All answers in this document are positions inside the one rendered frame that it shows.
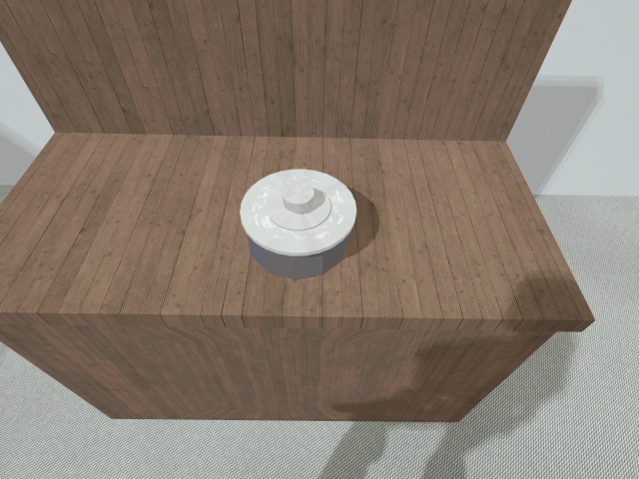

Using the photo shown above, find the knob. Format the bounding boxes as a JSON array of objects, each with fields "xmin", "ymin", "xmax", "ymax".
[{"xmin": 283, "ymin": 182, "xmax": 314, "ymax": 213}]

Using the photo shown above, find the table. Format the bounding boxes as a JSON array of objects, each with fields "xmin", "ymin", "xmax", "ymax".
[{"xmin": 0, "ymin": 0, "xmax": 595, "ymax": 422}]

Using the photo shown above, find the pot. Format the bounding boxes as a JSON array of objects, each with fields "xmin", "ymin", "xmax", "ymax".
[{"xmin": 247, "ymin": 234, "xmax": 349, "ymax": 279}]

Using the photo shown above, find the lid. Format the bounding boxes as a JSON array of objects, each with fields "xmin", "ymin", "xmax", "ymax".
[{"xmin": 240, "ymin": 169, "xmax": 356, "ymax": 256}]

